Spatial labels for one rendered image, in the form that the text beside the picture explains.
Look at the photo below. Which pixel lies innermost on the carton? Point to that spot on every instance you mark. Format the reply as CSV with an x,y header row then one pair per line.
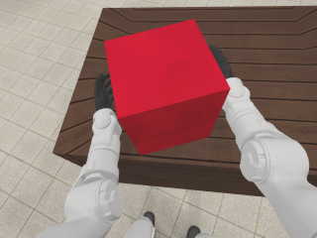
x,y
167,86

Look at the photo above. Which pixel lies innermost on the right robot forearm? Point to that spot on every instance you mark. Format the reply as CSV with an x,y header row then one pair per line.
x,y
245,120

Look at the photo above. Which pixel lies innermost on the left robot forearm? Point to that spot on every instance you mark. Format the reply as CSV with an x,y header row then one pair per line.
x,y
103,156

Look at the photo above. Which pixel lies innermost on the left robot shin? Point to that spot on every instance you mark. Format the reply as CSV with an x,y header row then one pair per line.
x,y
145,218

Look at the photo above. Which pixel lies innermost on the pedestal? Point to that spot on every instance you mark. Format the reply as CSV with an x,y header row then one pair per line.
x,y
271,49

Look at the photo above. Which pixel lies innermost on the robot left upper arm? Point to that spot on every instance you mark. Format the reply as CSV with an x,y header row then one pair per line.
x,y
90,210

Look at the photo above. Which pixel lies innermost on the robot right hand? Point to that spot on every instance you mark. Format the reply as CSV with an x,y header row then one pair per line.
x,y
221,61

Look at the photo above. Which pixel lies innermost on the robot left hand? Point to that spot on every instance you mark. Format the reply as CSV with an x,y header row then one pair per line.
x,y
101,95

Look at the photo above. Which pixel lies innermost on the robot right upper arm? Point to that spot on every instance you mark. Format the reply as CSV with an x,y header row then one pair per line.
x,y
279,168

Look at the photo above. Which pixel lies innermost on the left robot thigh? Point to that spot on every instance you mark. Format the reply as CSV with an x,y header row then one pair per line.
x,y
141,229

